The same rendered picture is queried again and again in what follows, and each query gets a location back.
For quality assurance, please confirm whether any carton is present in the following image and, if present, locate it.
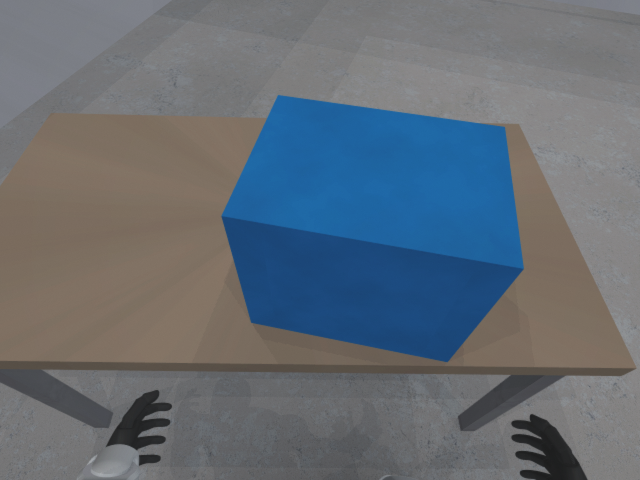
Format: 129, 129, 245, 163
221, 95, 524, 362

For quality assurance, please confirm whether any left robot forearm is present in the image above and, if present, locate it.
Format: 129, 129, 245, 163
77, 444, 140, 480

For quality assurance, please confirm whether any right robot hand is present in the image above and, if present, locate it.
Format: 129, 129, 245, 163
511, 414, 588, 480

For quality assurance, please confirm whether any left robot hand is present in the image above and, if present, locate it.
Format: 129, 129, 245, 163
106, 390, 172, 466

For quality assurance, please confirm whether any table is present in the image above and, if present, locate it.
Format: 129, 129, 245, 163
0, 113, 637, 431

